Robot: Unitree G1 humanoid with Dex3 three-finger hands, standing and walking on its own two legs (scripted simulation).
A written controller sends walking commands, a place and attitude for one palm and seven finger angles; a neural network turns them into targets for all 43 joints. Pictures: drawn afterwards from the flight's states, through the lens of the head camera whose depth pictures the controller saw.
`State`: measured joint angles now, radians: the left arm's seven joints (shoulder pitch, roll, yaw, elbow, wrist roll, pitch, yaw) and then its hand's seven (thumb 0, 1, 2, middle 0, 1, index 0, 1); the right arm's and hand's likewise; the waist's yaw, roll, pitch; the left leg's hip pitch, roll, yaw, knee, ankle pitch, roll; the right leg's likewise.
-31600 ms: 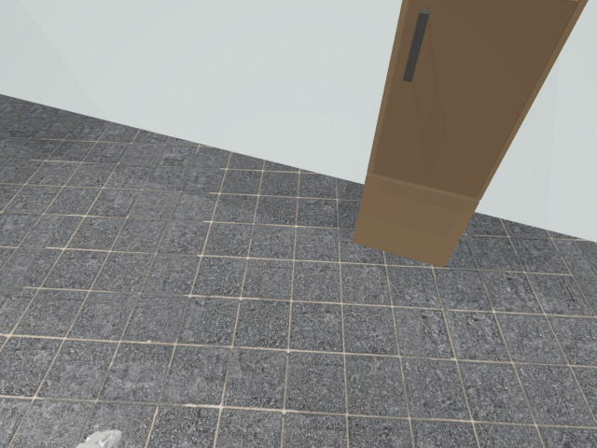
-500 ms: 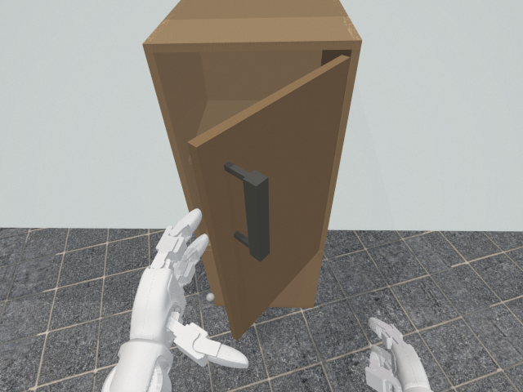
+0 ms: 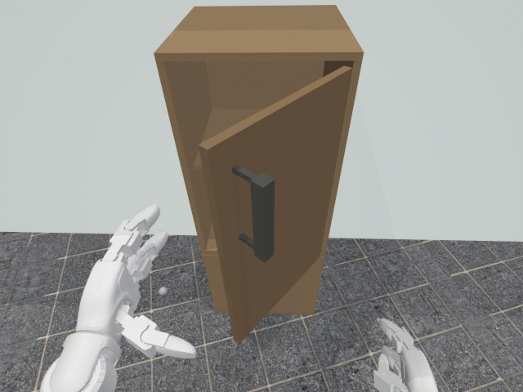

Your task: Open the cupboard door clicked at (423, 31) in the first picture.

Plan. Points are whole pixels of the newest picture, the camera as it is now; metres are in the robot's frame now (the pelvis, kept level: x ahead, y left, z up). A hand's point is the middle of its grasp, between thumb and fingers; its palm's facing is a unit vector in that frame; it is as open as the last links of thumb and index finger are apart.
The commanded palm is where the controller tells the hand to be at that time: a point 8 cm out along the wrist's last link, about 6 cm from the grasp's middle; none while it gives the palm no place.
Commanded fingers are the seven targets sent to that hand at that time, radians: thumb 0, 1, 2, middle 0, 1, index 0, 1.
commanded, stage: draw the hand back to the body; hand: left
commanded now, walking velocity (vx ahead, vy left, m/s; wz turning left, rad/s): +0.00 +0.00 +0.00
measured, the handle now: (252, 214) +0.35 +0.06 +0.12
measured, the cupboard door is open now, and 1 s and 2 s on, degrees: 50 50 50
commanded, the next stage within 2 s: step back with the hand held close in 1.08 s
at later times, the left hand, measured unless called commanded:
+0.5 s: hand (86, 276) +0.20 +0.24 +0.15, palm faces +0.35 -0.87 -0.34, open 11.5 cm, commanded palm +0.15 +0.28 +0.17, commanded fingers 0.00 0.58 0.76 -0.19 -0.30 -0.19 -0.30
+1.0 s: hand (66, 267) +0.21 +0.27 +0.16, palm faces +0.44 -0.82 -0.36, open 7.5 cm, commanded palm +0.16 +0.31 +0.18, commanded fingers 0.00 0.90 0.90 -0.20 -0.30 -0.20 -0.30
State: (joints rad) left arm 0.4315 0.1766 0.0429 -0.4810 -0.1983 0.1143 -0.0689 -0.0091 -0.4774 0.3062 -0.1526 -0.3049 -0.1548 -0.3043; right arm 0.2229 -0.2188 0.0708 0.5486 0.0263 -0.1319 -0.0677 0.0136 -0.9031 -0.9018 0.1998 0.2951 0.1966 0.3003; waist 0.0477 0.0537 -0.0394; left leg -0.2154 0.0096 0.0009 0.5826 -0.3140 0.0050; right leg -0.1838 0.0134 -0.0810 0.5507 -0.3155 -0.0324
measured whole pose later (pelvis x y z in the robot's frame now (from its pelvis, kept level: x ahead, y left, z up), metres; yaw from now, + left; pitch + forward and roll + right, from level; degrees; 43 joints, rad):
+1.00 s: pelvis +0.01 +0.01 +0.01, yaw -1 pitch -5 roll +0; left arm 0.45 0.31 0.31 -0.35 -0.06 -0.10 0.12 0.02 0.88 0.89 -0.21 -0.31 -0.21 -0.31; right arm 0.18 -0.22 0.03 0.66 -0.01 -0.09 -0.07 0.01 -0.90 -0.90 0.20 0.30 0.20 0.30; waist 0.07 0.05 0.03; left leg -0.06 0.00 0.02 0.38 -0.24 0.02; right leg -0.03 0.01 -0.06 0.34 -0.23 -0.02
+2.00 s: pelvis -0.11 +0.04 -0.01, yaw +2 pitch -2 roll -2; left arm 0.54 0.38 0.42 -0.55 -0.02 -0.23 0.16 0.02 0.89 0.90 -0.21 -0.31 -0.21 -0.31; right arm 0.23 -0.22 0.01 0.59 0.00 -0.06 -0.07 0.01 -0.90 -0.90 0.20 0.30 0.20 0.30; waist 0.01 0.00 0.05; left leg -0.48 -0.02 0.02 0.73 -0.38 0.02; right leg -0.40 0.00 -0.05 0.60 -0.16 0.00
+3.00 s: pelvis -0.37 +0.07 +0.01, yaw -3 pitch +1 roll +2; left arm 0.49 0.44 0.48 -0.42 -0.04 -0.21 0.12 0.01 0.89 0.90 -0.21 -0.31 -0.22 -0.31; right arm 0.27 -0.20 0.00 0.73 -0.01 -0.07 -0.07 0.01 -0.90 -0.90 0.20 0.30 0.20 0.30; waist 0.03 -0.04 -0.11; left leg -0.61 0.04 0.02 1.15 -0.29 -0.02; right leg -0.28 0.01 -0.11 0.54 -0.33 -0.09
